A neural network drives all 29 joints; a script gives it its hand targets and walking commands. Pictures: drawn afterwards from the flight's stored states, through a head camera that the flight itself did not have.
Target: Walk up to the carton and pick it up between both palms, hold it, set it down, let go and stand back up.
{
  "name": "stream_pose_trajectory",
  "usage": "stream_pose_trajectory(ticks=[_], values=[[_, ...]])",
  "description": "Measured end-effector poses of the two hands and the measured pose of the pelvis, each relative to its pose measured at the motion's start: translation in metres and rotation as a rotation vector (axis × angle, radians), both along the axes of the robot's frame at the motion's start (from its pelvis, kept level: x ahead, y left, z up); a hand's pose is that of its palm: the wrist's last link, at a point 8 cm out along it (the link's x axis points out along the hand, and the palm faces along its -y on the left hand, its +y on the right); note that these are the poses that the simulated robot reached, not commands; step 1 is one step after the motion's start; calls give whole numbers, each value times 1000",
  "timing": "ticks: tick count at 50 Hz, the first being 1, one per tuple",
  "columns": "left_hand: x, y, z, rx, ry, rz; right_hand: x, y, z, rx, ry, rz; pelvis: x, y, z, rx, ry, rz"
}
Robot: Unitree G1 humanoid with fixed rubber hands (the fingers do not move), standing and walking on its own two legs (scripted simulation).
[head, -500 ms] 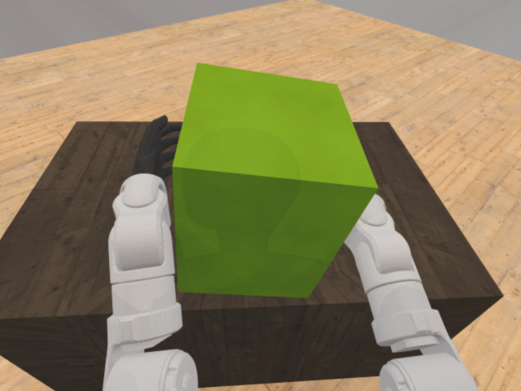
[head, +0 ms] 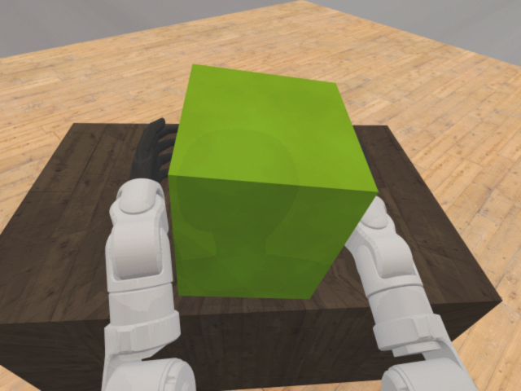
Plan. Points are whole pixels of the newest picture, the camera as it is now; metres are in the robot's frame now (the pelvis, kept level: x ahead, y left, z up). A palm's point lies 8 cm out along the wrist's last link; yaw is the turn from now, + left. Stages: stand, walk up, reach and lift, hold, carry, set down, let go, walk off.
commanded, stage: hold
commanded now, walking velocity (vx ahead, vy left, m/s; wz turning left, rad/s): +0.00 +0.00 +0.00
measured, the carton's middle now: (255, 191) +0.36 +0.00 +0.16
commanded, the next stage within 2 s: none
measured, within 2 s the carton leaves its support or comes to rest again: neither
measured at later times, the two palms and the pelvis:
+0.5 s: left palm (149, 178) +0.35 +0.15 +0.19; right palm (358, 192) +0.35 -0.14 +0.17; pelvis +0.00 +0.00 +0.00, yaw -1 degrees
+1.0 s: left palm (151, 176) +0.35 +0.14 +0.20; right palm (361, 188) +0.35 -0.15 +0.17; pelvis -0.01 -0.01 +0.00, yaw +0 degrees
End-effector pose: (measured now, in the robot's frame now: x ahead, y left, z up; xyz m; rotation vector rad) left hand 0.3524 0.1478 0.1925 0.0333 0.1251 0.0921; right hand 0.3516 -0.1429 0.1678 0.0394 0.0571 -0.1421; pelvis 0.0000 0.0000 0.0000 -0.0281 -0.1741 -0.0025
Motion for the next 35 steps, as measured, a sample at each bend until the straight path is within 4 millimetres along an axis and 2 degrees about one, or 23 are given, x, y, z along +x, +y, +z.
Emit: stream_pose_trajectory(ticks=[6, 15, 28, 35], values=[[2, 0, -4, -13, 24, -5, -1, 0, -3, -5, 23, -7, -1, 2, 0, 5, -4, -8], [0, 5, 1, -6, 9, 3, 0, 5, 1, -13, 9, 0, -3, 4, 0, 4, -5, -10], [-4, -4, 4, -5, -5, -7, -7, -3, 1, -1, -8, -10, -5, 3, 0, 6, -11, -14], [-4, -1, 0, -9, 25, 4, -5, -1, -3, -1, 22, -2, -10, 1, 0, 10, -10, -13]])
